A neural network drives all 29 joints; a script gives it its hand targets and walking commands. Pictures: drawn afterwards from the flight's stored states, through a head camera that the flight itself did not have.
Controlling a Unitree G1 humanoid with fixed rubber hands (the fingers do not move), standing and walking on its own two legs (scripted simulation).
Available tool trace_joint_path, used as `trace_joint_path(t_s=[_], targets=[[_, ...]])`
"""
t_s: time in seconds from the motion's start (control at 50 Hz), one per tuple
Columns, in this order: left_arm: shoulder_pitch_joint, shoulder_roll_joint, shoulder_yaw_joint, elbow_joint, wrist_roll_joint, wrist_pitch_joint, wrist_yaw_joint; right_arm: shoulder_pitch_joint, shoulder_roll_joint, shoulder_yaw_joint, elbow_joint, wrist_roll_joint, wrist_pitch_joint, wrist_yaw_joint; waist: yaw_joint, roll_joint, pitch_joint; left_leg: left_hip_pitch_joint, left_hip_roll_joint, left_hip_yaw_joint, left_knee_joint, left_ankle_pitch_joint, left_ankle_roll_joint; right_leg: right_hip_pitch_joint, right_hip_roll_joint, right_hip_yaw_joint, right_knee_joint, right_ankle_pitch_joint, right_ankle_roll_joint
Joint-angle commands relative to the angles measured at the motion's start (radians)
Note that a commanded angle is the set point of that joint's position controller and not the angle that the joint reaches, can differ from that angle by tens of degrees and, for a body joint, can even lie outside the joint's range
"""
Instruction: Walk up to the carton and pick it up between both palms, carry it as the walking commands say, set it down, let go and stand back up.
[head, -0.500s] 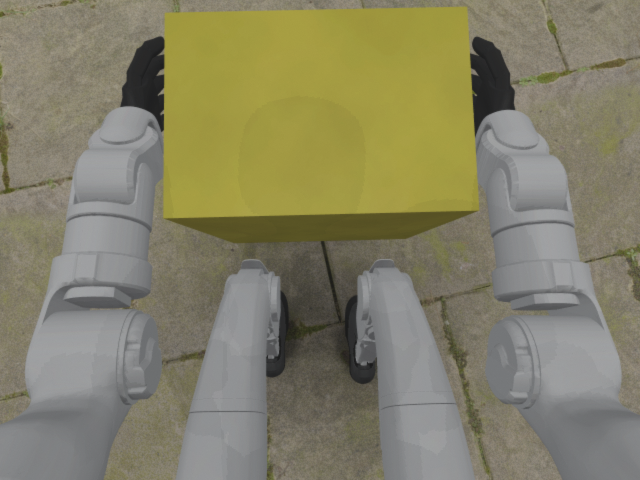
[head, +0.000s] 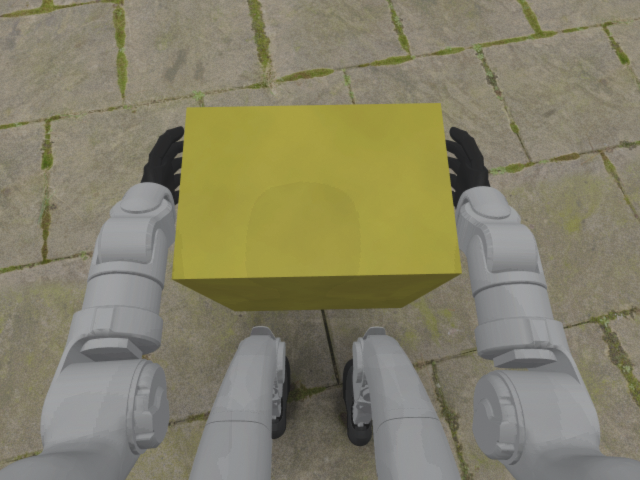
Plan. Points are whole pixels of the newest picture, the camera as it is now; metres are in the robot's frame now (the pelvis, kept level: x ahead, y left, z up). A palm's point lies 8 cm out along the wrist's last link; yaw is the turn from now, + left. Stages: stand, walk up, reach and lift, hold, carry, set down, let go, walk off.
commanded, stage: reach and lift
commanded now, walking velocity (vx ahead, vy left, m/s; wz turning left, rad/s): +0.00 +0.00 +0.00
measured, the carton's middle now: (316, 228) +0.41 +0.01 -0.08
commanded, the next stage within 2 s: none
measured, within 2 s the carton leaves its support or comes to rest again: neither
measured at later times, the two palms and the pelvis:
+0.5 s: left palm (112, 149) +0.42 +0.20 +0.10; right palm (500, 147) +0.42 -0.17 +0.10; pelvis +0.09 +0.00 +0.08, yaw +0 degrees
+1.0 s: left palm (73, 121) +0.41 +0.20 +0.16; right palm (536, 118) +0.41 -0.17 +0.16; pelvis +0.10 +0.00 +0.11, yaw +0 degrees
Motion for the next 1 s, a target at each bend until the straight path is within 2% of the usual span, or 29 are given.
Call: trace_joint_path(t_s=[0.0,0.02,0.04,0.06,0.1,0.12,0.16,0.18,0.2,0.26,0.3,0.32,0.36,0.48,0.5,0.54,0.56,0.58,0.6,0.62,0.64,0.7,0.76,0.78,0.84,0.86,0.88,0.9,0.98], targets=[[-0.665,-1.217,-0.374,-0.232,-0.147,-0.049,-0.252,-0.731,1.167,0.529,-0.197,0.191,-0.068,0.289,0.049,-0.012,-1.57,0.449,-0.106,-0.062,-0.278,0.057,0.031,0.409,0.1,0.116,-0.394,0.054,0.024],[-0.665,-1.214,-0.356,-0.218,-0.133,-0.053,-0.261,-0.718,1.193,0.514,-0.16,0.194,-0.069,0.298,0.065,0.006,-1.477,0.461,-0.1,-0.062,-0.299,0.033,0.032,0.394,0.096,0.124,-0.414,0.031,0.024],[-0.64,-1.227,-0.33,-0.152,-0.114,-0.054,-0.269,-0.674,1.204,0.482,-0.095,0.167,-0.069,0.304,0.05,-0.006,-1.318,0.412,-0.095,-0.07,-0.322,0.005,0.034,0.359,0.09,0.125,-0.443,0.004,0.021],[-0.607,-1.259,-0.303,-0.135,-0.093,-0.058,-0.276,-0.678,1.228,0.467,-0.078,0.167,-0.076,0.316,0.067,0.004,-1.256,0.42,-0.094,-0.077,-0.346,0.013,0.034,0.35,0.084,0.126,-0.46,0.017,0.02],[-0.535,-1.279,-0.218,-0.064,-0.04,-0.054,-0.292,-0.643,1.218,0.4,0.003,0.111,-0.067,0.329,0.08,-0.022,-1.118,0.402,-0.086,-0.078,-0.383,-0.007,0.037,0.313,0.076,0.12,-0.484,-0.014,0.018],[-0.55,-1.269,-0.206,-0.065,-0.031,-0.054,-0.296,-0.626,1.219,0.374,0.029,0.098,-0.068,0.338,0.078,-0.011,-1.084,0.419,-0.081,-0.084,-0.404,-0.011,0.033,0.314,0.07,0.124,-0.503,-0.019,0.014],[-0.515,-1.28,-0.198,-0.059,-0.019,-0.047,-0.31,-0.576,1.216,0.326,0.049,0.069,-0.066,0.35,0.046,-0.007,-1.045,0.444,-0.075,-0.083,-0.435,-0.014,0.028,0.352,0.065,0.121,-0.536,-0.012,0.009],[-0.501,-1.285,-0.196,-0.049,-0.018,-0.044,-0.32,-0.573,1.224,0.328,0.037,0.065,-0.067,0.353,0.052,-0.027,-1.047,0.465,-0.077,-0.083,-0.442,0.007,0.034,0.35,0.062,0.115,-0.543,0.004,0.01],[-0.507,-1.277,-0.18,-0.045,-0.014,-0.039,-0.321,-0.539,1.195,0.288,0.073,0.045,-0.063,0.357,0.036,0.0,-0.997,0.438,-0.071,-0.081,-0.45,-0.019,0.025,0.33,0.056,0.114,-0.552,-0.019,0.003],[-0.415,-1.286,-0.185,-0.05,-0.002,-0.023,-0.33,-0.42,1.214,0.271,0.098,0.017,-0.044,0.369,0.041,0.004,-0.969,0.485,-0.069,-0.071,-0.488,0.063,0.019,0.381,0.055,0.108,-0.584,0.058,-0.001],[-0.361,-1.291,-0.204,-0.069,-0.005,-0.015,-0.335,-0.411,1.213,0.304,0.046,0.035,-0.04,0.379,0.053,0.002,-0.98,0.545,-0.072,-0.07,-0.501,0.138,0.023,0.41,0.058,0.109,-0.597,0.114,0.005],[-0.359,-1.291,-0.228,-0.073,-0.013,-0.012,-0.334,-0.378,1.207,0.305,0.039,0.03,-0.039,0.38,0.041,0.006,-0.963,0.559,-0.064,-0.079,-0.512,0.156,0.02,0.418,0.057,0.108,-0.61,0.143,0.002],[-0.343,-1.284,-0.269,-0.12,-0.025,-0.01,-0.334,-0.359,1.218,0.337,-0.004,0.045,-0.041,0.385,0.048,0.02,-0.979,0.589,-0.067,-0.077,-0.524,0.23,0.017,0.464,0.058,0.112,-0.618,0.222,0.005],[-0.22,-1.252,-0.444,-0.288,-0.086,0.013,-0.331,-0.255,1.202,0.548,-0.194,0.123,-0.013,0.374,0.051,0.013,-1.06,0.725,-0.081,-0.093,-0.574,0.464,0.013,0.636,0.066,0.125,-0.669,0.467,0.034],[-0.204,-1.208,-0.424,-0.271,-0.066,0.024,-0.325,-0.256,1.159,0.533,-0.196,0.116,-0.005,0.37,0.061,0.013,-0.972,0.697,-0.077,-0.094,-0.59,0.418,0.013,0.613,0.061,0.129,-0.682,0.426,0.034],[-0.145,-1.19,-0.448,-0.308,-0.057,0.039,-0.318,-0.181,1.143,0.549,-0.212,0.114,0.01,0.366,0.069,0.033,-0.941,0.724,-0.076,-0.101,-0.612,0.465,0.008,0.639,0.065,0.131,-0.701,0.472,0.031],[-0.141,-1.193,-0.463,-0.329,-0.059,0.044,-0.317,-0.201,1.14,0.571,-0.263,0.121,0.012,0.363,0.072,0.026,-0.951,0.747,-0.079,-0.099,-0.622,0.478,0.01,0.662,0.066,0.131,-0.715,0.482,0.033],[-0.14,-1.186,-0.476,-0.349,-0.067,0.047,-0.314,-0.192,1.146,0.586,-0.272,0.129,0.019,0.359,0.071,0.005,-0.951,0.763,-0.077,-0.105,-0.629,0.485,0.011,0.668,0.069,0.128,-0.719,0.486,0.036],[-0.124,-1.188,-0.5,-0.383,-0.075,0.052,-0.313,-0.177,1.138,0.607,-0.307,0.134,0.021,0.358,0.062,0.017,-0.978,0.79,-0.084,-0.101,-0.64,0.51,0.008,0.695,0.069,0.127,-0.733,0.515,0.038],[-0.119,-1.141,-0.481,-0.378,-0.064,0.061,-0.314,-0.147,1.115,0.586,-0.293,0.117,0.036,0.352,0.058,-0.005,-0.914,0.76,-0.08,-0.102,-0.654,0.469,0.014,0.686,0.063,0.127,-0.744,0.49,0.04],[-0.117,-1.133,-0.479,-0.377,-0.055,0.073,-0.313,-0.125,1.1,0.561,-0.282,0.105,0.046,0.348,0.047,0.018,-0.868,0.77,-0.078,-0.1,-0.673,0.45,0.007,0.679,0.058,0.125,-0.766,0.471,0.035],[-0.091,-1.11,-0.496,-0.431,-0.065,0.096,-0.312,-0.076,1.103,0.587,-0.307,0.114,0.073,0.339,0.054,0.004,-0.849,0.809,-0.075,-0.1,-0.707,0.474,0.006,0.724,0.06,0.122,-0.798,0.495,0.04],[-0.062,-1.068,-0.453,-0.417,-0.029,0.118,-0.313,-0.072,1.067,0.568,-0.327,0.094,0.095,0.333,0.064,0.001,-0.773,0.798,-0.072,-0.092,-0.732,0.425,0.009,0.716,0.056,0.12,-0.827,0.449,0.041],[-0.061,-1.093,-0.487,-0.448,-0.048,0.123,-0.312,-0.085,1.076,0.595,-0.357,0.111,0.097,0.332,0.053,0.004,-0.81,0.827,-0.076,-0.087,-0.742,0.43,0.005,0.747,0.057,0.117,-0.836,0.457,0.042],[-0.041,-1.071,-0.491,-0.469,-0.049,0.145,-0.305,-0.05,1.044,0.587,-0.352,0.106,0.121,0.327,0.041,0.007,-0.777,0.857,-0.068,-0.089,-0.767,0.441,-0.001,0.749,0.055,0.112,-0.857,0.457,0.042],[-0.051,-1.056,-0.482,-0.471,-0.052,0.147,-0.305,-0.08,1.044,0.604,-0.375,0.113,0.124,0.327,0.061,-0.007,-0.764,0.848,-0.068,-0.084,-0.773,0.421,0.002,0.752,0.055,0.114,-0.862,0.434,0.042],[-0.052,-1.057,-0.501,-0.486,-0.056,0.154,-0.302,-0.056,1.031,0.592,-0.369,0.107,0.128,0.321,0.047,0.004,-0.759,0.856,-0.066,-0.087,-0.779,0.445,-0.003,0.755,0.054,0.117,-0.868,0.462,0.038],[-0.042,-1.057,-0.503,-0.502,-0.054,0.157,-0.304,-0.086,1.046,0.62,-0.408,0.127,0.128,0.322,0.063,0.0,-0.775,0.869,-0.068,-0.085,-0.779,0.438,-0.002,0.762,0.049,0.122,-0.872,0.452,0.043],[-0.09,-1.05,-0.534,-0.538,-0.075,0.178,-0.299,-0.085,1.017,0.615,-0.401,0.121,0.15,0.315,0.034,-0.001,-0.741,0.891,-0.063,-0.082,-0.803,0.394,-0.009,0.76,0.042,0.121,-0.892,0.409,0.039]])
